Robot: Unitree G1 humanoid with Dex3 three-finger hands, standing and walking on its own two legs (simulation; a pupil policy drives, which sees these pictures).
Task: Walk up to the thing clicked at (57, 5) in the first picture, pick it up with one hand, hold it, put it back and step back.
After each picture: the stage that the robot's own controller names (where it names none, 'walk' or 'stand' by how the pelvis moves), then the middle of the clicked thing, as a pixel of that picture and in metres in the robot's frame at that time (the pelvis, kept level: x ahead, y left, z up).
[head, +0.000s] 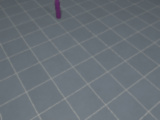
stand; (57, 9) +1.95 +0.35 -0.65
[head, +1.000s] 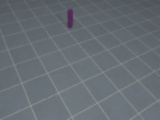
walk; (70, 19) +1.82 +0.17 -0.63
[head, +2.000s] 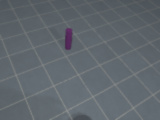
walk; (68, 39) +1.23 +0.08 -0.65
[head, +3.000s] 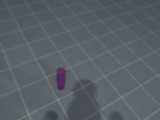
walk; (60, 79) +0.77 +0.14 -0.65
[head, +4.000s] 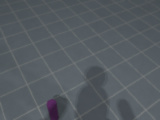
walk; (53, 111) +0.53 +0.19 -0.65
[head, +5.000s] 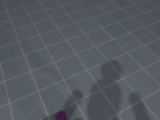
stand; out of the picture +0.43 +0.16 -0.64
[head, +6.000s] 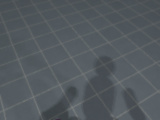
stand; out of the picture +0.38 +0.16 -0.65
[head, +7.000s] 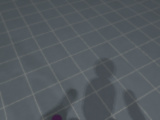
stand; out of the picture +0.42 +0.17 -0.66
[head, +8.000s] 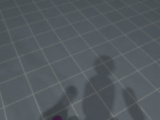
stand; out of the picture +0.40 +0.17 -0.66
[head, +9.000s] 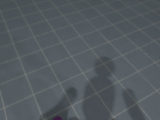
stand; out of the picture +0.40 +0.16 -0.66
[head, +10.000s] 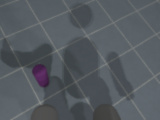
go down; (42, 77) +0.45 +0.17 -0.45
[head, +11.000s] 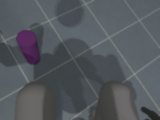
go down; (30, 50) +0.48 +0.21 -0.26
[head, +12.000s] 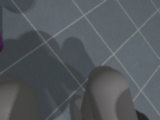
close in; out of the picture +0.46 +0.24 -0.18
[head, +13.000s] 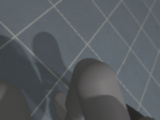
close; out of the picture +0.46 +0.26 -0.16
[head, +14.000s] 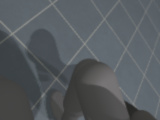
lift; out of the picture +0.44 +0.26 -0.17
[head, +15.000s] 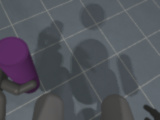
lift; (22, 71) +0.34 +0.19 -0.01
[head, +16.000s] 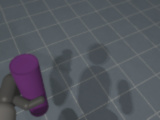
hold; (33, 90) +0.30 +0.17 +0.02
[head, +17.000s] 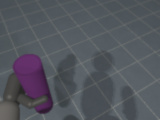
hold; (37, 88) +0.31 +0.15 +0.04
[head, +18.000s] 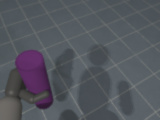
crouch; (38, 84) +0.32 +0.15 +0.02
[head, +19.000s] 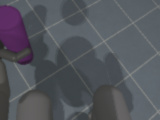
crouch; (17, 41) +0.45 +0.18 -0.05
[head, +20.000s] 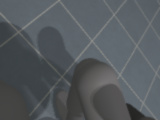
lower; out of the picture +0.44 +0.27 -0.17
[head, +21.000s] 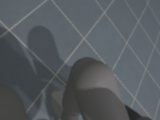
lower; out of the picture +0.46 +0.28 -0.17
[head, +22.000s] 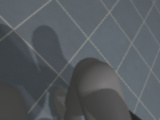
lower; out of the picture +0.45 +0.28 -0.17
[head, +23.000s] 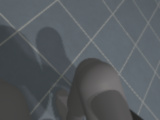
lower; out of the picture +0.44 +0.28 -0.16
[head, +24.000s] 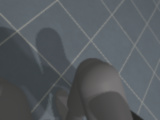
loosen; out of the picture +0.44 +0.26 -0.16
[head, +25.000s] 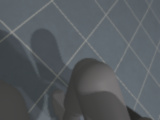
withdraw; out of the picture +0.44 +0.26 -0.17
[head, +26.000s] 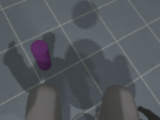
walk; (42, 57) +0.47 +0.19 -0.31
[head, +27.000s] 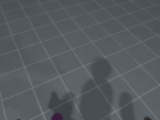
stand; out of the picture +0.40 +0.15 -0.59
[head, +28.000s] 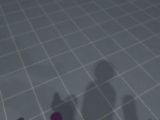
stand; out of the picture +0.41 +0.16 -0.60
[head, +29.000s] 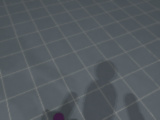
stand; out of the picture +0.41 +0.15 -0.62
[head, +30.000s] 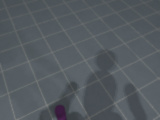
walk; (61, 116) +0.43 +0.15 -0.65
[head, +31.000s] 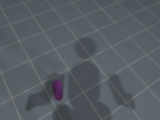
walk; (58, 91) +0.53 +0.15 -0.64
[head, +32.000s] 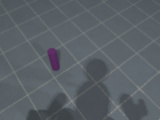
walk; (54, 60) +0.79 +0.26 -0.62
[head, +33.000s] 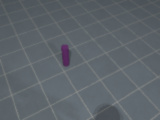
stand; (65, 56) +1.04 +0.20 -0.64
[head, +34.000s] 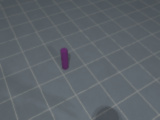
stand; (64, 59) +1.04 +0.18 -0.66
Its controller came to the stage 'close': yes
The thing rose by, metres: 0.69
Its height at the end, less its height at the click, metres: +0.00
